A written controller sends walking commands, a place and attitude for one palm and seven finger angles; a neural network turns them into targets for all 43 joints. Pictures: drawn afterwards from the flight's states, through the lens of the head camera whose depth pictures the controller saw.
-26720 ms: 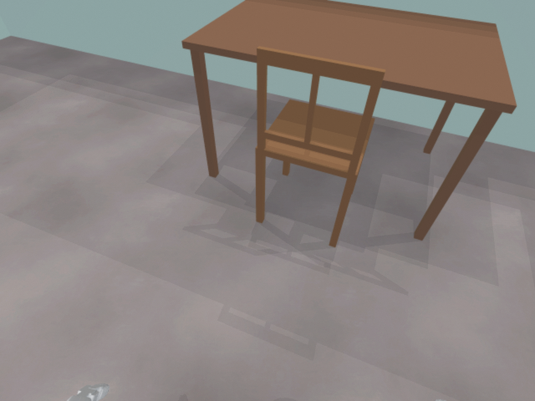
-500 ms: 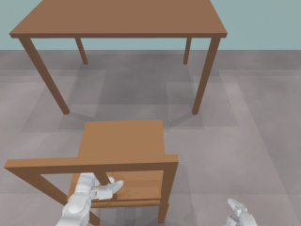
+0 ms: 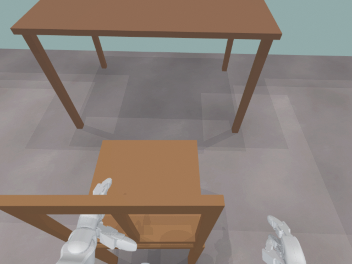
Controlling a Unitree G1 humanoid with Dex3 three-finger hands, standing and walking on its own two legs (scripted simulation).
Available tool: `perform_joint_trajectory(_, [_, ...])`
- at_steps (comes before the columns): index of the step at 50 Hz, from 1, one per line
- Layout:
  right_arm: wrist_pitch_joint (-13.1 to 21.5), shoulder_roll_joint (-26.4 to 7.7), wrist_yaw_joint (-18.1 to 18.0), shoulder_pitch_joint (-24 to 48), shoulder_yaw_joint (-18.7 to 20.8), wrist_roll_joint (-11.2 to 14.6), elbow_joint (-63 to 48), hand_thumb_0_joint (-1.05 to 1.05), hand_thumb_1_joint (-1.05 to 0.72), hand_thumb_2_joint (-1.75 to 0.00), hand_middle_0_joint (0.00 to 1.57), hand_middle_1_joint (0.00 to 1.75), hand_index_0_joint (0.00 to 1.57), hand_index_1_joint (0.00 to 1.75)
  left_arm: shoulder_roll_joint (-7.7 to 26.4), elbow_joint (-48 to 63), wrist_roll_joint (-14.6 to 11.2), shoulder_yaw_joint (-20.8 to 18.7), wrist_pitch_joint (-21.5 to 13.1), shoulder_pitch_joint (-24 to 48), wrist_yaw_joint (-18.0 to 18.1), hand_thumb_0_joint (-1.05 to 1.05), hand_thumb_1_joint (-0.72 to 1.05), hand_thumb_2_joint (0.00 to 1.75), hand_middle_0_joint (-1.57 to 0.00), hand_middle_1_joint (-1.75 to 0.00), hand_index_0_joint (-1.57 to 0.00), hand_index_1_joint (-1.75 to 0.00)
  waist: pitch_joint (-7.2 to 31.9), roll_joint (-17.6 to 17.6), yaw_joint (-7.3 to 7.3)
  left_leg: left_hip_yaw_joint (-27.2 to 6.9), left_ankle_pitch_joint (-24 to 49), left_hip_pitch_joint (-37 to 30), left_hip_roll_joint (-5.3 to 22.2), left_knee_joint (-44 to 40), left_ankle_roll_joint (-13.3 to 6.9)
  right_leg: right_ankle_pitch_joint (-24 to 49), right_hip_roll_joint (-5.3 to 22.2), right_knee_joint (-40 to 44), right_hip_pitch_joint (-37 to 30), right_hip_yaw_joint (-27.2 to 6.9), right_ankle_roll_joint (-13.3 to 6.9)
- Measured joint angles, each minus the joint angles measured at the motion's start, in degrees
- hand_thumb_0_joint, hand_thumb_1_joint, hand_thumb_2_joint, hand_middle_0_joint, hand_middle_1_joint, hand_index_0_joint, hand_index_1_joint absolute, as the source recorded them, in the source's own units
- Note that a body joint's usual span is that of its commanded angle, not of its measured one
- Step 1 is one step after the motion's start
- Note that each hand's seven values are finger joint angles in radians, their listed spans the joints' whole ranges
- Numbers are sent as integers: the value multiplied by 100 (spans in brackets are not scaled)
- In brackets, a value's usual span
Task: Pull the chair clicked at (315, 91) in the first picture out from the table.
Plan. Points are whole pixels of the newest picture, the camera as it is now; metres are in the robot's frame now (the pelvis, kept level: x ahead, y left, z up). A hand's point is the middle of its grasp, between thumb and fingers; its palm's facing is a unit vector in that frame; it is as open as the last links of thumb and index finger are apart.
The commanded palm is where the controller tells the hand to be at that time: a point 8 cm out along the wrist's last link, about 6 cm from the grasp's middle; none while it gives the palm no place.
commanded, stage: draw the fingers out of the gap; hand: left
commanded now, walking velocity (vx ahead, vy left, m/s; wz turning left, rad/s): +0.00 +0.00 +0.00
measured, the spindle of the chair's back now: (128, 226) +0.22 +0.12 -0.06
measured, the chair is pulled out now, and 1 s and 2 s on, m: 0.62 0.62 0.62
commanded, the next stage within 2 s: draw the hand back to the body in 0.86 s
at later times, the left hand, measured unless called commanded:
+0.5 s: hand (113, 254) +0.16 +0.14 -0.04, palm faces -0.02 -0.99 -0.14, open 17.5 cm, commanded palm +0.15 +0.20 -0.02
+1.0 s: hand out of the picture +0.10 +0.14 -0.04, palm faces +0.02 -0.99 -0.15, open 17.5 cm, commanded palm +0.08 +0.20 -0.01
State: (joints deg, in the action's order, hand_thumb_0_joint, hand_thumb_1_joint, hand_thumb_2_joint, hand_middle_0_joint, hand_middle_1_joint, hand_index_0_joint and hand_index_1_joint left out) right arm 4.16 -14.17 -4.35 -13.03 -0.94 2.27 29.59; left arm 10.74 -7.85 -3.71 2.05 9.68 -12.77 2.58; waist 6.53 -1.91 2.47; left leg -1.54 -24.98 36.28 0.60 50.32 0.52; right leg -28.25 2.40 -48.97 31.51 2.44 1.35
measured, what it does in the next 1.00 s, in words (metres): stands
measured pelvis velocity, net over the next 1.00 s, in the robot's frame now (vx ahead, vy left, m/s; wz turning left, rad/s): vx -0.02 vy -0.01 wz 0.02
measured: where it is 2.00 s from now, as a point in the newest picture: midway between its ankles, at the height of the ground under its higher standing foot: outside the picture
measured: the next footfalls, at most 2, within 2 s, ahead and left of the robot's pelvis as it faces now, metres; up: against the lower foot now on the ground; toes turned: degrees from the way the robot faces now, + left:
none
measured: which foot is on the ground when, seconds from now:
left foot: down 0.00-1.00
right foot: down 0.00-1.00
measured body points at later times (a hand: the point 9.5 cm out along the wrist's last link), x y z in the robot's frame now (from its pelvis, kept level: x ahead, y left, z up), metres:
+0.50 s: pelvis -0.01 +0.00 -0.01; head +0.02 -0.01 +0.44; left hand +0.16 +0.19 -0.03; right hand +0.16 -0.25 -0.08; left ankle +0.00 +0.12 -0.70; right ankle -0.04 -0.13 -0.70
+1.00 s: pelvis -0.02 -0.01 -0.02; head +0.00 -0.01 +0.43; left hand +0.10 +0.20 -0.03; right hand +0.17 -0.25 -0.08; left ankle +0.00 +0.12 -0.70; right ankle -0.04 -0.13 -0.70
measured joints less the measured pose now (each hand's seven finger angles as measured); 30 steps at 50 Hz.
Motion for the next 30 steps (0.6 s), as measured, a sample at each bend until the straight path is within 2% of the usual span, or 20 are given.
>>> perform_joint_trajectory(5, [-1, -43, -22, -56, 0, -7, -29, 1, -91, -89, 21, 30, 20, 30, -14, 274, -23, 113, 76, -228, -95, -1, -54, 21, -2, -8, -3, -8, 93, -64, 7, -40, -62, 77, -10, 92, -8, -52, 8, -45, 38, 40, 14])
perform_joint_trajectory(9, [-83, -13, -56, -71, -18, -11, -47, 1, -91, -89, 21, 30, 20, 30, 21, 253, -16, 2, 153, -311, -160, -1, -54, 20, -1, -3, -2, -3, 111, -10, 15, -23, -88, 129, -3, 151, -1, -89, 4, -136, 113, 21, 3])
perform_joint_trajectory(15, [-75, 25, -80, -194, 15, 11, -127, 1, -91, -89, 21, 30, 20, 30, 153, 702, -47, -137, 117, -859, -156, -1, -54, 20, -1, -1, -1, -1, 149, -13, 41, -59, -106, 168, 24, 213, 17, -95, -26, -162, 126, 54, -16])
perform_joint_trajectory(25, [61, 39, -151, -195, 32, 11, -192, 1, -91, -90, 21, 30, 20, 30, 50, 1251, 8, 212, 82, -1633, -161, -1, -54, 20, 0, 0, -1, 0, 236, -68, 12, -124, -115, 324, -4, 410, 12, -132, -3, -354, 247, 114, -17])
perform_joint_trajectory(30, [76, 111, -180, -168, 17, 18, -253, 1, -91, -90, 21, 30, 20, 30, 89, 1505, 69, 223, 25, -1896, -75, -1, -54, 20, 0, 0, -1, 0, 254, -35, -22, -169, -117, 413, 5, 521, 34, -150, -17, -469, 322, 153, -45])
